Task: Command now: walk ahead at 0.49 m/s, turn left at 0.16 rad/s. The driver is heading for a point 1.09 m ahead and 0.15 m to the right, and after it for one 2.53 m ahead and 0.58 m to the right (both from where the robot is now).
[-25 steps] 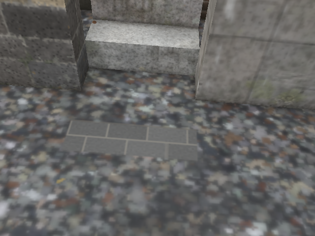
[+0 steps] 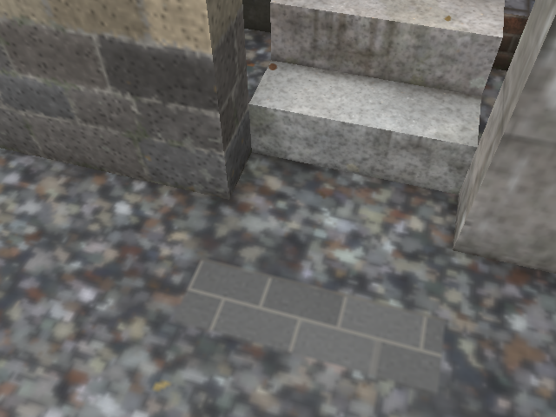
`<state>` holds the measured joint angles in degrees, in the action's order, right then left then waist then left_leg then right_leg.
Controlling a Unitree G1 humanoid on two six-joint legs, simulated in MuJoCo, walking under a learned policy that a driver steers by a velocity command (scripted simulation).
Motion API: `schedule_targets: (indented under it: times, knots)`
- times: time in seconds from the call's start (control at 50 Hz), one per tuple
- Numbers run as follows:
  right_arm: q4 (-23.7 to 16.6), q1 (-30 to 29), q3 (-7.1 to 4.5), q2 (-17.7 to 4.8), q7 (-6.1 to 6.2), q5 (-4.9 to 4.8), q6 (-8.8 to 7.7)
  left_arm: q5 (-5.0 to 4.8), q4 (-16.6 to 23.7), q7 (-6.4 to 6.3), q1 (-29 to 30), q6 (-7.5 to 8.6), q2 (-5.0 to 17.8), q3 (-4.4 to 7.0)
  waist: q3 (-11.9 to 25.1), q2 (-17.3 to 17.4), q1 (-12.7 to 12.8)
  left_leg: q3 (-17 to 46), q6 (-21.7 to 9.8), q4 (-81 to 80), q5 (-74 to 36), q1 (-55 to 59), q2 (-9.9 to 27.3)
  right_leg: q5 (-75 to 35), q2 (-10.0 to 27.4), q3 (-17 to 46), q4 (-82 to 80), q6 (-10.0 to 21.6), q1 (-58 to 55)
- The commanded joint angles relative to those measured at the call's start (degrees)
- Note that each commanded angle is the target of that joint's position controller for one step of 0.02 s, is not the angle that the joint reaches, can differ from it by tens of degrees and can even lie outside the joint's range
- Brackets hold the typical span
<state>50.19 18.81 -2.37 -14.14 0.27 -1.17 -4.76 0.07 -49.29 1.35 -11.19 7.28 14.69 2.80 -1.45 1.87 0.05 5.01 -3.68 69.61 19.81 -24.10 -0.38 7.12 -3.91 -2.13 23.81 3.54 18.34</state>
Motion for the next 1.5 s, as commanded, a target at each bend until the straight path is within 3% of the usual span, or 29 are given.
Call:
schedule_targets:
  times: [0.02, 0.12, 0.26, 0.32, 0.36, 0.38, 0.4, 0.42, 0.44, 0.48, 0.54, 0.62, 0.8, 0.86, 0.9, 0.92, 0.94, 0.96, 0.98, 1.02, 1.08, 1.24, 1.34, 1.4, 1.42, 1.44, 1.46, 1.48, 1.5]
  knots:
    - [-3.83, 1.67, -1.01, -3.27, 0.18, 0.38, -0.47, 0.29, 1.79, 0.33, -0.76, 0.59, 3.91, 0.41, 2.26, -4.86, -1.29, 0.95, 0.21, -1.95, -3.87, -10.09, 7.16, -0.13, 15.9, 18.68, -15.8, 10.74, -7.49]
    - [-7.51, -7.45, -0.23, -2.39, 0.35, 1.31, -0.52, -0.48, -0.43, -0.5, -5.47, 0.14, 7.71, 1.19, -0.12, -4.06, 0.62, -1.77, 2.47, -18.57, -15.52, -14.41, 8.45, -7.98, 14.92, 11.2, -18.15, 10.85, -7.35]
    - [-11.75, -20.13, 0.22, -2.82, -1.34, -0.01, -1.24, -1.58, -3.37, -0.86, -12.6, -1.54, 9.14, 1.04, -2.09, -5.43, 4.73, -4.37, 2.18, -36.78, -22.16, -10.38, 4.73, -6.57, 16.08, 8.59, -14.49, 7.83, -13.93]
    - [-12.74, -19.55, -0.34, -4.63, -2.21, -0.04, -1.88, -1.4, -3.84, -1.33, -12.32, -2.68, 10.29, 1.37, -1.29, -6.35, 2.7, -5.0, 0.09, -40.41, -16.42, -7.26, 3.42, -10.81, 18.68, 9.88, -9.93, 6.46, -18.8]
    - [-9.07, -6.38, -2.68, -8.97, -1.73, 0.38, -2.08, -1.01, -3.23, -1.23, -10.93, -3.16, 9.06, 0.77, 6.4, -5.42, -4.14, -6.23, -2.85, -42.24, -15.69, 12.36, 1.4, -25.22, 14.01, 6.32, 5.87, 3.8, -14.85]
    - [-7.2, 5.46, -4.14, -14.05, -1.04, 1.24, -2.01, 0.23, -1.17, -1.22, -10.37, -2.93, 6.35, -0.5, 15.81, 1.2, -8.57, 6.18, -7.0, -41.27, -16.86, 30.52, 12.91, -12.13, 9.85, 3.25, 24.96, 1.45, -2.81]
    - [-6.02, 8.45, -4.89, -17.89, -1.34, 1.72, -1.46, -0.63, -1.0, -0.83, -18.05, -1.65, -1.38, -2.65, 22.84, 17.03, -5.05, 31.37, -15.41, -47.71, -8.23, 47.68, 25.25, 23.18, 0.58, 2.88, 43.63, -1.49, 19.08]
    - [-6.16, 8.55, -3.52, -11.49, -1.36, 1.35, -1.5, -2.26, -2.0, -0.83, -15.45, -0.73, 6.05, -0.9, 20.7, 10.27, -7.1, 34.39, -14.08, -51.07, -2.54, 44.81, 24.37, 25.07, 3.13, 10.41, 50.73, -0.9, 24.94]
    - [-6.8, 3.92, -2.65, -9.08, -1.19, 1.11, -1.71, -3.23, -0.35, -0.88, -10.1, -0.4, 9.07, 0.17, 12.49, 7.02, -6.15, 24.55, -11.09, -51.81, -5.82, 37.14, 22.54, 19.5, 5.73, 10.05, 51.19, -0.16, 27.3]
    - [-7.53, -4.02, -1.65, -5.72, -1.52, 1.26, -1.99, -1.95, 0.13, -1.55, -6.37, -1.28, 7.5, 0.56, 5.68, 2.34, -2.56, 12.09, -8.32, -55.76, -13.53, 23.71, 17.61, 10.89, 9.89, 8.63, 45.61, -1.02, 22.85]
    - [-6.02, -5.77, -1.66, -4.68, -1.69, 1.89, -2.96, -2.01, -0.26, -1.36, -8.72, -3.59, 3.95, 0.66, 3.06, 3.07, 0.61, 2.57, -7.51, -60.37, -20.63, 16.33, 14.82, 5.81, 11.22, 8.58, 42.94, -1.64, 17.75]
    - [-4.18, -5.04, -2.65, -7.35, -0.63, 2.42, -3.24, -1.22, 2.82, -0.73, -4.02, -4.53, 3.62, 1.09, 0.26, 1.2, 0.79, -5.69, -7.15, -62.33, -28.64, 15.88, 14.5, -3.5, 10.47, 9.68, 36.6, -2.8, 22.45]
    - [-0.09, 1.62, -3.13, -10.6, 0.89, 1.11, -0.95, -1.1, 11.7, 1.78, 13.59, -4.18, 2.44, -0.34, -3.83, -0.64, -5.57, -13.33, -4.79, -59.32, -30.59, 29.03, 17.37, -7.36, 9.09, 1.43, 12.66, -0.86, 25.31]
    - [-0.53, 1.19, -2.75, -12.19, 1.22, 2.43, 1.52, -1.69, 13.39, 4.09, 11.93, -3.19, 4.55, 0.43, -1.19, 2.73, -3.22, -16.03, -2.86, -51.35, -49.86, 30.72, 16.58, 1.59, 5.4, -3.42, 12.78, 1.65, 17.76]
    - [-1.81, -0.85, -3.21, -14.62, 1.6, 2.09, 2.27, -0.63, 10.89, 3.83, 0.1, -3.65, 8.09, 2.13, 5.44, 4.14, 3.96, -17.41, -1.67, -35.23, -64.17, 27.4, 15.35, 5.6, 0.31, -5.25, 12.18, 3.97, 2.55]
    - [-3.48, -2.79, -3.23, -15.24, 1.75, 2.21, 1.91, -0.71, 8.91, 2.76, -10.1, -3.93, 12.24, 4.37, 9.88, 1.56, 9.95, -18.45, 0.65, -20.13, -55.29, 17.3, 12.23, 2.5, 0.05, -1.62, 8.02, 6.49, -13.38]
    - [-4.17, -0.43, -1.51, -7.18, -0.45, 3.94, 0.94, 5.79, 5.59, 0.95, -14.9, -4.65, 12.61, 3.62, 14.65, -5.6, 7.88, -18.18, 1.41, -1.92, -12.31, 1.13, 7.09, 5.58, 10.05, 13.8, 6.91, 10.43, -28.02]
    - [-8.17, -0.31, -0.97, -4.53, -1.64, 2.71, 0.14, 4.38, 7.39, 0.94, -15.77, -5.17, 20.05, 5.57, 23.27, -15.98, 6.31, -10.58, 3.92, 16.87, 16.22, -15.22, -3.39, -10.65, 24.15, 44.48, -0.49, 21.58, -38.59]
    - [-8.81, -6.48, -1.14, -7.39, -1.83, 3.19, -0.09, 2.96, 7.52, 0.84, -16.47, -5.34, 18.32, 5.54, 20.72, -5.7, 8.06, -2.05, 3.04, 16.14, 10.18, -20.95, 0.32, -13.19, 22.12, 39.81, -2.28, 19.33, -39.01]
    - [-8.03, -5.97, -0.42, -6.89, -1.57, 3.33, -0.11, 1.48, 8.43, 0.78, -8.0, -5.27, 11.25, 3.7, 6.03, -1.12, 2.25, -2.39, 3.33, 2.77, 1.55, -15.87, 5.39, -15.25, 17.53, 26.68, -4.21, 14.29, -20.02]
    - [-6.85, -2.76, -0.43, -7.46, -0.88, 5.93, 3.42, 0.16, 9.84, -0.46, -4.45, -4.91, 8.35, 2.32, 3.27, -3.89, -1.86, -3.8, 5.49, -7.18, -0.07, -5.14, 5.38, -16.52, 13.36, 21.7, -8.82, 12.68, -6.75]
    - [-10.25, -17.26, 0.52, -4.91, -1.81, 3.57, 2.44, 0.63, 5.17, -0.42, -12.58, -2.33, 9.48, 3.04, -1.8, -8.0, 3.94, -4.87, 6.87, -32.41, -20.03, -7.44, 5.42, 2.35, 10.78, 16.64, -14.99, 8.47, -8.94]
    - [-11.53, -18.23, 0.51, -5.29, -0.76, 3.38, 1.29, 0.68, 4.26, -0.59, -12.8, -1.67, 8.92, 2.84, -0.74, -5.86, 3.93, -5.79, 4.14, -36.96, -16.63, -1.57, 3.94, -8.44, 13.17, 16.85, -9.18, 7.69, -12.11]
    - [-9.1, -6.2, -1.11, -6.99, 0.19, 4.23, 0.01, 0.06, 3.74, -1.41, -11.14, -0.85, 7.36, 1.52, 4.78, -2.44, -3.05, -6.41, -0.07, -43.26, -14.29, 13.26, 1.62, -30.2, 10.18, 13.39, 8.17, 3.12, -12.39]
    - [-7.4, 4.92, -2.18, -10.55, 0.58, 5.03, -0.5, 0.33, 5.47, -1.31, -10.48, -1.03, 4.88, 0.44, 12.39, 0.55, -7.11, 3.84, -3.43, -45.78, -7.42, 25.5, 11.37, -19.45, 6.94, 10.87, 22.49, 2.23, -6.58]
    - [-6.19, 7.75, -4.66, -18.56, 0.45, 4.69, 0.27, -1.34, 6.34, -1.18, -17.88, -1.4, 1.09, -0.38, 17.84, 16.65, -4.28, 25.43, -11.25, -50.56, -5.61, 39.31, 23.3, 11.08, -1.58, 4.54, 38.84, -0.16, 10.45]
    - [-6.04, 5.5, -3.92, -13.67, -0.36, 3.49, 0.66, 0.56, 4.83, -1.94, -17.01, -2.51, 3.92, -0.23, 13.43, 9.45, -3.78, 32.63, -11.95, -53.6, -4.14, 37.0, 23.8, 19.59, 0.5, 7.03, 46.51, 0.3, 18.38]
    - [-6.54, 1.43, -2.72, -9.21, -0.64, 3.25, 0.55, 1.27, 5.31, -1.9, -12.46, -2.62, 3.38, -0.27, 6.44, 1.88, -3.12, 25.18, -11.03, -54.16, -4.56, 30.76, 21.56, 16.27, 2.55, 7.67, 48.63, 0.53, 20.09]
    - [-7.23, -1.63, -1.93, -7.25, -0.35, 3.53, 0.4, 1.16, 5.65, -1.68, -11.05, -2.77, 2.9, -0.11, 3.97, 0.91, -1.92, 18.83, -9.02, -55.69, -11.1, 25.24, 19.3, 13.64, 3.72, 7.66, 47.16, -0.05, 17.52]
